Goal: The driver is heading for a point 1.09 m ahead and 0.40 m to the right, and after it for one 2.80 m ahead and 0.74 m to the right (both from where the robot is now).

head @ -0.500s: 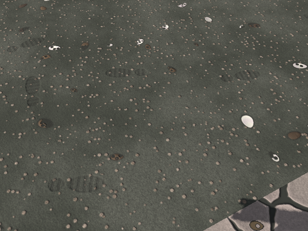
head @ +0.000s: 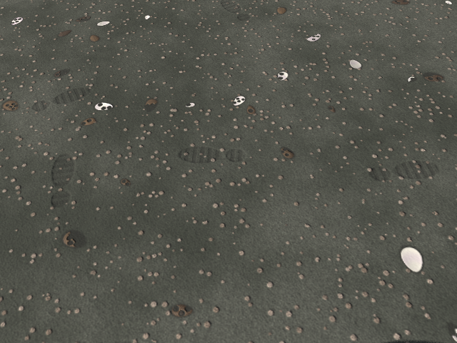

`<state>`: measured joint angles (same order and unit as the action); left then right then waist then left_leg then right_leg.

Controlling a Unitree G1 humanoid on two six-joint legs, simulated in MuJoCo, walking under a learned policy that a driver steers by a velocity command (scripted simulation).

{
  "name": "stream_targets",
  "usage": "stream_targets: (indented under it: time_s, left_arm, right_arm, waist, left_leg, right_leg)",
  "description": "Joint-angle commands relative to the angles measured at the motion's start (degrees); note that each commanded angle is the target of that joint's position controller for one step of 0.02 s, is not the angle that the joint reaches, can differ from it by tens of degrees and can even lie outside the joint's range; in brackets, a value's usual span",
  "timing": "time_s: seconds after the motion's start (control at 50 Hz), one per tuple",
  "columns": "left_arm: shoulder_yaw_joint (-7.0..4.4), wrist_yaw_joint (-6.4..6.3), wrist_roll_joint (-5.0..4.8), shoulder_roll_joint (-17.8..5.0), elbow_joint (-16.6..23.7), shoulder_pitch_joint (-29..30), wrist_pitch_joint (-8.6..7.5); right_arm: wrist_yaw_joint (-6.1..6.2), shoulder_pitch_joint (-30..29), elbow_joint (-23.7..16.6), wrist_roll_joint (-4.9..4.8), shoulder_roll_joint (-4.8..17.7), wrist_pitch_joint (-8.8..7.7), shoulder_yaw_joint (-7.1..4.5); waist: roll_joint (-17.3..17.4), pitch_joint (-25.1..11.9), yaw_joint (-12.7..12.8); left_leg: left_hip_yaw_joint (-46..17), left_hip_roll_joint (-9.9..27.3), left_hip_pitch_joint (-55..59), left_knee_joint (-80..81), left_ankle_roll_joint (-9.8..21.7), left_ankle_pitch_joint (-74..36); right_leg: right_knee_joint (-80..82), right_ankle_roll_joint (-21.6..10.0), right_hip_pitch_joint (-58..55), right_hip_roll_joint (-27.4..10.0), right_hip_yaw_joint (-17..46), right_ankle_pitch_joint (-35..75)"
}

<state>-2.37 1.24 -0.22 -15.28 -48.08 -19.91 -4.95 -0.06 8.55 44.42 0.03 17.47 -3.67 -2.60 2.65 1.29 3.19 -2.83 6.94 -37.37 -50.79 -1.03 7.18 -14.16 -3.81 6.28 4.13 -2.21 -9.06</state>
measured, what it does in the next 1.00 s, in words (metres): walks ahead, turning right: left foot, then right foot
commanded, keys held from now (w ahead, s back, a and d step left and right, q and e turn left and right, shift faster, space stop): w+e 0.70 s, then e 0.30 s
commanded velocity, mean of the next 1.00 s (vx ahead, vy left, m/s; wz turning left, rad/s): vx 0.43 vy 0.00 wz -0.50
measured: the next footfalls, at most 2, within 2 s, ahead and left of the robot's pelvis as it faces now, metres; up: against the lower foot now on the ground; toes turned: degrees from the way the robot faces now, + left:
left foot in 0.24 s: +0.32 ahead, +0.15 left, +0.00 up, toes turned -7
right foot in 0.76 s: +0.50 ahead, -0.18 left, +0.00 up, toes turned -27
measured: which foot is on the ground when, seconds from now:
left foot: up 0.00-0.22, down 0.24-0.74, up 0.76-1.00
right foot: down 0.00-0.24, up 0.26-0.74, down 0.76-1.00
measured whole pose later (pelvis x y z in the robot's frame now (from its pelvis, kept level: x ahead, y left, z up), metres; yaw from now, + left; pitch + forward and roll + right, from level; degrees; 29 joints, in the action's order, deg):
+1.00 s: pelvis +0.46 -0.08 -0.01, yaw -32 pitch +2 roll +1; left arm -4.4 0.2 -0.1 -17.6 -37.3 -12.8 -0.8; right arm 1.1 3.7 42.9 0.7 18.6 -3.0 -3.1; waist 1.2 5.3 1.5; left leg -4.1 3.2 -35.3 -58.2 -4.3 20.4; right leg -24.4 -4.8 18.6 5.4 2.9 -7.7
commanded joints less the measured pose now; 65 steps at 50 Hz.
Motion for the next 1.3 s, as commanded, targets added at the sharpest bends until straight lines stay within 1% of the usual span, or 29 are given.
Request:
stream_targets:
  time_s: [0.02, 0.12, 0.18, 0.22, 0.24, 0.26, 0.28, 0.3, 0.34, 0.38, 0.46, 0.56, 0.66, 0.7, 0.74, 0.76, 0.78, 0.8, 0.82, 0.86, 0.88, 0.92, 1.0, 1.18, 1.22, 1.24, 1.26, 1.28, 1.3]
  left_arm:
    - [-2.36, -0.96, -0.58, -9.8, 2.9, 1.0, -0.42]
    - [-2.80, -1.73, -1.29, -10.5, 0.7, -3.8, 0.83]
    - [-3.44, -2.34, -1.22, -11.3, 0.5, -3.3, 1.62]
    - [-3.01, -2.33, -0.73, -10.0, 1.1, -2.1, 2.03]
    - [-1.73, -2.23, 0.33, -6.6, 3.0, -1.5, 2.05]
    - [-0.11, -2.11, -0.72, -0.6, 4.6, -9.3, 1.16]
    - [-1.22, -2.15, -1.91, -6.0, 3.7, -8.1, 0.79]
    - [-2.43, -2.17, -2.66, -9.7, 4.8, -3.0, 0.87]
    - [-2.77, -2.37, -1.55, -8.7, 5.7, 0.8, 1.39]
    - [-2.83, -1.93, -1.68, -6.5, 6.0, -0.2, 2.61]
    - [-2.43, -1.67, -1.12, -4.4, 8.6, 3.4, 4.00]
    - [-1.74, 0.14, -1.12, -3.2, 11.3, 11.4, 3.19]
    - [-1.73, 1.59, -1.10, -3.9, 15.2, 18.3, 3.43]
    - [-2.55, 1.84, -0.86, -5.5, 15.9, 16.9, 3.74]
    - [-5.04, 1.45, -0.47, -9.6, 13.3, 4.9, 4.05]
    - [-6.89, 0.35, -0.32, -13.5, 11.1, -3.7, 4.44]
    - [-7.85, -0.46, -0.17, -21.1, 11.9, -1.4, 4.36]
    - [-6.57, -0.02, 0.18, -17.5, 14.9, -2.2, 3.51]
    - [-5.37, 0.48, 0.33, -14.1, 15.0, 0.4, 2.82]
    - [-4.63, 0.15, -0.99, -10.9, 14.7, 5.9, 2.50]
    - [-4.18, -0.23, -0.17, -10.1, 15.4, 7.8, 2.60]
    - [-4.47, -0.61, 0.73, -11.1, 16.0, 10.2, 2.71]
    - [-4.92, -2.18, -0.33, -12.5, 15.1, 9.0, 3.84]
    - [-4.10, -3.09, -0.32, -10.7, 14.6, 8.9, 6.36]
    - [-3.30, -3.22, -0.58, -9.1, 14.7, 9.9, 6.36]
    - [-2.51, -3.25, 0.33, -6.7, 14.6, 7.5, 6.12]
    - [-1.82, -3.17, 1.20, -4.7, 14.2, 1.5, 5.81]
    - [-2.18, -3.20, 1.02, -7.4, 14.8, 2.9, 5.54]
    - [-3.22, -3.25, 0.18, -11.1, 14.3, 5.1, 5.56]
  right_arm:
    - [-0.31, -4.4, -4.4, 0.12, 1.9, -1.16, -0.25]
    - [-1.67, -12.4, -6.8, -0.68, 2.5, -2.47, -0.27]
    - [-1.93, -10.3, -6.4, -0.71, 4.9, -3.19, -1.11]
    - [-1.28, 0.5, -3.4, -0.49, 8.1, -3.52, -2.88]
    - [-0.69, 10.1, -2.3, 0.49, 11.6, -3.49, -3.88]
    - [-0.78, 13.3, -1.0, 0.63, 15.5, -2.59, -4.94]
    - [-0.93, 12.6, -1.7, 0.18, 9.7, -2.42, -3.46]
    - [-0.77, 9.3, -2.0, -0.09, 6.4, -2.40, -2.52]
    - [-0.82, 3.7, -1.7, 0.33, 3.6, -2.37, -1.73]
    - [-0.77, 1.4, -1.0, 0.80, 3.0, -2.85, -1.76]
    - [-0.39, 1.4, 0.8, 0.47, 5.4, -3.55, -2.80]
    - [0.19, 3.3, 2.1, 0.18, 7.8, -2.60, -3.44]
    - [0.31, 6.9, 3.9, -1.18, 10.1, -0.76, -4.23]
    - [0.51, 6.3, 3.8, -1.79, 11.7, 0.01, -4.72]
    - [0.88, 4.1, 2.9, -2.42, 12.1, 1.06, -4.83]
    - [1.07, 4.7, 2.2, -1.59, 10.3, 0.84, -4.06]
    - [0.43, 10.5, -1.2, 1.69, 2.0, -0.25, -1.41]
    - [-0.22, 8.5, -0.5, 0.54, 5.8, -1.84, -1.48]
    - [-0.47, 2.5, -2.2, -1.68, 8.7, -2.29, -2.35]
    - [0.61, 1.2, -2.1, -0.20, 7.8, -2.18, -2.13]
    - [1.02, 1.4, -2.1, 0.48, 8.3, -1.40, -2.43]
    - [1.19, 4.4, -1.9, 0.34, 7.7, 0.09, -2.42]
    - [1.45, 1.2, -2.8, 0.93, 4.9, 1.23, -1.46]
    - [0.32, -4.9, -5.2, 0.06, 6.2, 1.35, -1.92]
    - [0.01, -2.5, -4.8, 0.43, 5.8, 0.47, -2.08]
    - [0.24, -2.0, -5.4, 1.49, 8.5, 0.20, -2.48]
    - [0.59, -2.9, -5.9, 2.41, 11.2, 0.73, -2.82]
    - [0.37, 0.3, -4.2, 2.29, 8.0, 1.01, -2.22]
    - [0.05, 1.7, -4.2, 1.13, 7.6, 0.91, -2.21]
  waist:
    - [-5.2, 1.3, -0.8]
    - [-6.2, 2.4, 1.2]
    - [-7.9, 1.3, -1.2]
    - [-7.5, -5.3, -6.7]
    - [-2.6, -14.5, -10.6]
    - [14.2, -21.9, -7.1]
    - [11.3, -19.8, -8.4]
    - [6.8, -11.8, -8.5]
    - [2.3, -4.1, -5.9]
    - [4.7, -2.2, -3.6]
    - [1.9, 0.8, -3.1]
    - [-0.2, 2.1, -5.9]
    - [-0.2, 4.1, -7.4]
    - [1.4, 2.0, -5.4]
    - [1.2, -4.5, 2.1]
    - [-2.7, -9.4, 5.9]
    - [-20.3, -14.4, -1.6]
    - [-13.2, -26.3, 2.1]
    - [-8.3, -20.3, 3.0]
    - [-2.6, -9.4, -1.1]
    - [-3.3, -7.5, -2.8]
    - [-5.1, -7.4, -5.4]
    - [-5.5, -9.3, -4.7]
    - [-11.1, -7.5, -2.5]
    - [-11.0, -7.0, -4.5]
    - [-6.0, -8.8, -3.2]
    - [7.2, -9.9, 0.8]
    - [12.1, -10.2, -1.3]
    - [7.7, -7.9, -3.5]
  left_leg:
    - [0.3, -1.2, 0.8, 11.1, -0.9, -9.6]
    - [-0.3, -3.9, 3.9, 21.2, -0.5, -11.9]
    - [-0.8, -4.7, 9.2, 24.0, 1.1, -6.6]
    - [0.7, -5.1, 25.7, 26.0, 3.9, -4.8]
    - [-7.7, 3.9, 42.0, 23.3, 7.3, -3.2]
    - [-32.0, 16.9, 60.7, 28.1, 15.3, 8.8]
    - [-37.8, 16.6, 58.0, 32.8, 14.9, 18.3]
    - [-28.8, 14.8, 51.0, 34.0, 12.4, 18.2]
    - [-16.9, 10.6, 38.1, 37.0, 10.9, 7.2]
    - [-9.7, 8.7, 31.6, 40.2, 10.9, 1.5]
    - [-1.5, 9.3, 29.6, 43.7, 12.6, -5.8]
    - [8.1, 7.6, 32.6, 43.9, 10.9, -10.1]
    - [11.7, 10.0, 40.9, 40.7, 9.2, -14.7]
    - [13.6, 10.2, 43.2, 34.4, 8.0, -30.4]
    - [16.2, 7.3, 40.5, 15.4, 5.4, -46.2]
    - [16.5, 4.6, 29.2, -0.5, 2.1, -34.3]
    - [14.6, -6.7, 1.5, -22.9, -2.6, 23.6]
    - [-0.1, -9.0, -1.5, -31.9, -2.5, 32.1]
    - [-2.2, -6.1, -4.6, -31.7, -1.2, 27.2]
    - [-1.4, -2.1, -2.9, -22.0, -0.8, 19.5]
    - [-1.6, -1.5, 1.4, -20.4, -0.9, 17.4]
    - [-1.4, -2.2, 6.1, -15.7, -2.4, 16.5]
    - [-0.8, -5.1, 7.7, -2.9, -4.4, 8.3]
    - [-2.5, -8.0, 12.8, 15.5, -3.0, 6.1]
    - [-1.8, -6.7, 20.8, 27.8, -0.4, -5.3]
    - [-8.2, 1.1, 27.5, 29.1, 2.6, -17.4]
    - [-18.5, 10.4, 35.0, 28.3, 10.0, -29.9]
    - [-29.3, 16.1, 34.7, 32.0, 17.8, -16.7]
    - [-29.3, 13.9, 34.4, 34.2, 17.8, 0.2]
  right_leg:
    - [6.9, -8.5, 1.5, -13.5, 9.6, 12.4]
    - [3.0, -7.6, -2.7, -15.5, 12.8, 9.5]
    - [-1.4, -6.0, -5.2, -17.2, 15.9, 11.2]
    - [-13.3, -3.6, -2.2, -13.1, 13.8, 18.6]
    - [-29.5, -1.6, 7.1, -8.9, 11.2, 8.6]
    - [-48.7, 2.1, 28.9, -0.6, 5.7, -21.2]
    - [-56.9, 2.3, 35.1, -3.5, 11.0, -24.6]
    - [-58.6, 2.0, 37.7, -5.9, 10.7, -19.6]
    - [-55.3, 2.6, 34.5, -9.7, 9.1, -11.8]
    - [-52.7, 3.0, 29.8, -11.9, 8.8, -8.7]
    - [-46.0, 4.3, 32.6, -13.1, 8.3, -2.9]
    - [-30.6, 3.5, 31.1, -11.7, 4.3, 9.6]
    - [-23.1, 1.0, 31.8, -10.0, 0.8, 5.7]
    - [-22.2, -1.1, 27.1, -7.1, -2.0, 0.1]
    - [-17.7, -4.0, 11.1, -1.4, -5.0, 1.4]
    - [-15.2, -6.5, -5.2, -3.0, 0.3, 11.3]
    - [-15.4, -17.3, -26.4, -20.0, 29.4, 23.3]
    - [-9.5, -22.4, -28.7, -26.1, 44.2, 24.2]
    - [-8.8, -19.4, -24.2, -23.8, 34.9, 29.5]
    - [-7.9, -14.2, -9.0, -18.5, 23.9, 29.9]
    - [-6.1, -13.9, -2.2, -17.4, 21.9, 33.4]
    - [-5.2, -14.6, 4.8, -16.6, 19.7, 37.5]
    - [-6.5, -11.8, 6.8, -12.9, 16.6, 36.1]
    - [-12.0, -7.8, 3.7, -12.0, 25.5, 17.8]
    - [-15.6, -4.8, 4.9, -9.5, 25.6, 14.4]
    - [-20.7, -1.9, 7.9, -6.3, 22.8, 5.3]
    - [-29.2, 1.6, 16.3, 1.5, 15.2, -21.7]
    - [-36.5, 4.2, 22.6, 0.9, 12.3, -29.8]
    - [-43.6, 5.2, 26.1, -0.8, 12.0, -27.1]
Keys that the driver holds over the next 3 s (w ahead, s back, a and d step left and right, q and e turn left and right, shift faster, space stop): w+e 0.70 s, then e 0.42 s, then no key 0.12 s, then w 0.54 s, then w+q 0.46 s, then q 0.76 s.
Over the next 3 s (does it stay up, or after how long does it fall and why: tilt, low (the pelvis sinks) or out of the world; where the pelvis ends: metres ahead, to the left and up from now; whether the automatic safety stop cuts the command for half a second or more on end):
stays up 1.01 -0.43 -0.02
